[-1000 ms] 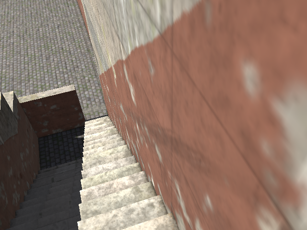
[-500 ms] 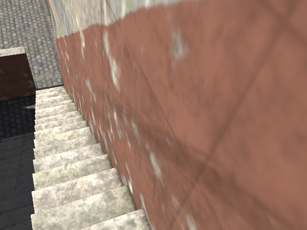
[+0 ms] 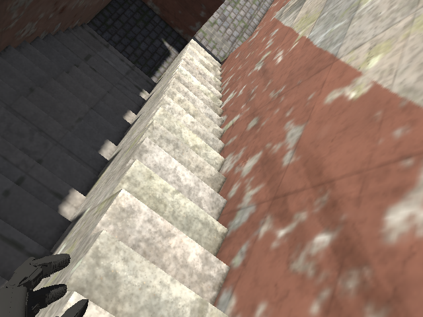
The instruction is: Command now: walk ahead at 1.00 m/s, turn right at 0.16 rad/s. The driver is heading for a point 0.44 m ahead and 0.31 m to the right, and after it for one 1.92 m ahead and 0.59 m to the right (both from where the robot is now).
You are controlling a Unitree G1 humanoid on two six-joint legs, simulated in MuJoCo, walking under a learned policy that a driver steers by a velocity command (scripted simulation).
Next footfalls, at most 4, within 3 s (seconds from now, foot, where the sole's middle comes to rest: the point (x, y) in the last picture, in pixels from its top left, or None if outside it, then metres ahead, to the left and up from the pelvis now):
0.02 left None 0.00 0.03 -0.68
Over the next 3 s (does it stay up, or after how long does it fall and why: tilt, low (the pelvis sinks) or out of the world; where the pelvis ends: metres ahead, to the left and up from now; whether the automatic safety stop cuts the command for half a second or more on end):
falls after 0.30 s (tilt)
